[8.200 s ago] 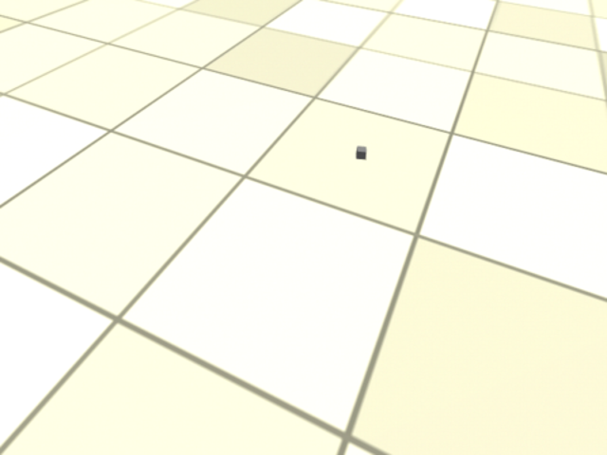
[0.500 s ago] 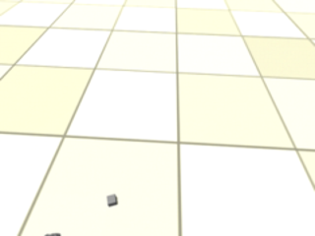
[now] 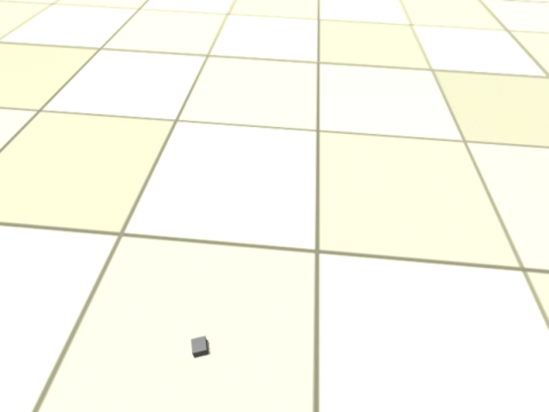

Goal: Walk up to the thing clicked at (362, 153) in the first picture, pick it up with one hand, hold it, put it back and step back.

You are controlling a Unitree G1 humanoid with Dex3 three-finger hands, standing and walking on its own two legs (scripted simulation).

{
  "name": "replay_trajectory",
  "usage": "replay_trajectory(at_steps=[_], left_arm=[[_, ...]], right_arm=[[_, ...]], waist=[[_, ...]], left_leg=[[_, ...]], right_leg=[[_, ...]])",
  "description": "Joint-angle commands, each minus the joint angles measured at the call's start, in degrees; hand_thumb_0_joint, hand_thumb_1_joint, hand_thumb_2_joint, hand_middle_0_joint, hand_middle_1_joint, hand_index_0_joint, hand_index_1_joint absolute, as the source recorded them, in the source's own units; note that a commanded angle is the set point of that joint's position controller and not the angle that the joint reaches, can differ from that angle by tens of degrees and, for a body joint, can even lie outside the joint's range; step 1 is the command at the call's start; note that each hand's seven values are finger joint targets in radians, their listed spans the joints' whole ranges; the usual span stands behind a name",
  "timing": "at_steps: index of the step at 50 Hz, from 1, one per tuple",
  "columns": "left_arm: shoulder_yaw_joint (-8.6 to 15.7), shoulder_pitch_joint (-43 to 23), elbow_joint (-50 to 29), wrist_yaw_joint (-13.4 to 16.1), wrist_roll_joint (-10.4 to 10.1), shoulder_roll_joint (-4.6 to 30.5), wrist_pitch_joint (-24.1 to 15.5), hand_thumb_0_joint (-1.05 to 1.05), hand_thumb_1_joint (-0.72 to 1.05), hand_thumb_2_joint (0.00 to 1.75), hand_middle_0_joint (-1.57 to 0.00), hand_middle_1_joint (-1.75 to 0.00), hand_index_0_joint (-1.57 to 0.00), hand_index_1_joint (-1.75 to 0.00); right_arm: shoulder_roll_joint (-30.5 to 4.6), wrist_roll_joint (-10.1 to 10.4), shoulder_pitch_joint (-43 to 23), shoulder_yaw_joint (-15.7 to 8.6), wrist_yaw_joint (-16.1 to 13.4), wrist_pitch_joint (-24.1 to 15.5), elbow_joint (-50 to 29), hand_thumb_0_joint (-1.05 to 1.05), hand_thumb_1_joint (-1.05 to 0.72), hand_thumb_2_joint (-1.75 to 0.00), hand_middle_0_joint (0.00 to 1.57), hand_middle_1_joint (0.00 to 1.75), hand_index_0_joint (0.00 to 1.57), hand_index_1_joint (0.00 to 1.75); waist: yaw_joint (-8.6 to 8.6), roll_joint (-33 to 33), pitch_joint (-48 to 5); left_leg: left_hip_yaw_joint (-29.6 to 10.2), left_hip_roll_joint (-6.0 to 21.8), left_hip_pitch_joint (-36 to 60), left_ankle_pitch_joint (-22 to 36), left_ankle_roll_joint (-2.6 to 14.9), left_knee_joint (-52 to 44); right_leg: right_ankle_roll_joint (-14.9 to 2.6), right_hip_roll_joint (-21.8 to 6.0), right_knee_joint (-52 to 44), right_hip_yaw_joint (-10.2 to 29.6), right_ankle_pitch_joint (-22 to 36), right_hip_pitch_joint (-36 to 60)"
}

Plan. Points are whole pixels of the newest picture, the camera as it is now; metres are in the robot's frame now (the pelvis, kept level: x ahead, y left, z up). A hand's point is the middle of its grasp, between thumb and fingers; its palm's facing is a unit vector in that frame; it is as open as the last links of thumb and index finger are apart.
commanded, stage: stand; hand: left
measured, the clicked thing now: (199, 346) +0.47 +0.25 -0.76
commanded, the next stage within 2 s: walk up in 1.40 s
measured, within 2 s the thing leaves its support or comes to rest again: neither
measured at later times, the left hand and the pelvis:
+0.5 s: hand out of the picture +0.07 +0.26 -0.16, palm faces -0.03 -0.94 -0.35, open 7.4 cm; pelvis +0.00 +0.00 +0.00, yaw +0 degrees
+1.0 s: hand out of the picture +0.07 +0.26 -0.16, palm faces -0.03 -0.94 -0.35, open 7.4 cm; pelvis +0.00 +0.00 +0.00, yaw +0 degrees
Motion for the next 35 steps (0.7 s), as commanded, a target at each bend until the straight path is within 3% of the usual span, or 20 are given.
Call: replay_trajectory(at_steps=[1,16,21,35], left_arm=[[2.1,-2.0,-3.6,0.6,-0.2,12.5,-1.1,0.00,0.90,0.90,-0.20,-0.30,-0.20,-0.30],[2.1,-1.5,-4.2,0.6,-0.2,12.7,-1.0,0.00,0.90,0.90,-0.20,-0.30,-0.20,-0.30],[2.0,-1.2,-4.2,0.5,-0.3,12.7,-1.0,0.00,0.90,0.90,-0.20,-0.30,-0.20,-0.30],[1.7,-0.8,-4.7,0.7,-0.2,12.7,-1.1,0.00,0.90,0.90,-0.20,-0.30,-0.20,-0.30]], right_arm=[[-11.9,0.3,-2.3,-2.5,-0.8,-1.2,-3.1,0.00,-0.90,-0.90,0.20,0.30,0.20,0.30],[-11.9,0.1,-0.9,-2.3,-0.8,-1.3,-3.4,0.00,-0.90,-0.90,0.20,0.30,0.20,0.30],[-12.1,0.3,-0.9,-2.5,-0.7,-1.2,-3.3,0.00,-0.90,-0.90,0.20,0.30,0.20,0.30],[-12.2,0.3,-0.4,-2.4,-0.8,-1.2,-3.5,0.00,-0.90,-0.90,0.20,0.30,0.20,0.30]], waist=[[-0.07,-0.5,-5.7],[-0.07,-0.2,-4.6],[0.11,-1.0,-4.0],[-0.19,-0.5,-5.2]], left_leg=[[-4.7,6.1,1.4,4.7,2.36,-2.7],[-5.0,5.9,-0.6,4.4,2.39,-3.4],[-5.3,5.7,0.1,2.9,2.33,-3.2],[-4.9,5.9,0.6,5.8,2.51,-2.1]], right_leg=[[-1.56,-6.6,-2.7,4.6,7.5,0.3],[-1.75,-6.6,-2.1,4.5,6.7,0.9],[-1.63,-6.4,-2.8,4.6,3.8,-0.7],[-1.77,-6.8,-2.0,4.5,7.8,0.3]])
